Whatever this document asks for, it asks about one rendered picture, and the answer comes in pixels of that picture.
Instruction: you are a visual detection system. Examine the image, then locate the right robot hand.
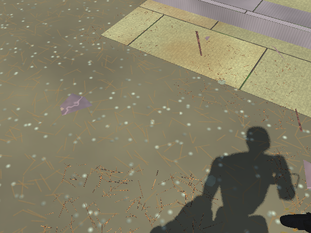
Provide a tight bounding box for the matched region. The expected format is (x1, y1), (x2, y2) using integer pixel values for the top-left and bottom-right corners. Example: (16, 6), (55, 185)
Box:
(280, 212), (311, 233)

